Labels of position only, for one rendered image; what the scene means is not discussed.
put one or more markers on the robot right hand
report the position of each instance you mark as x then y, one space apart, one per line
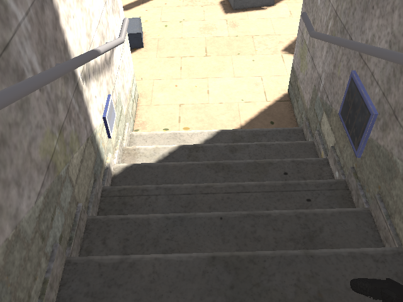
386 290

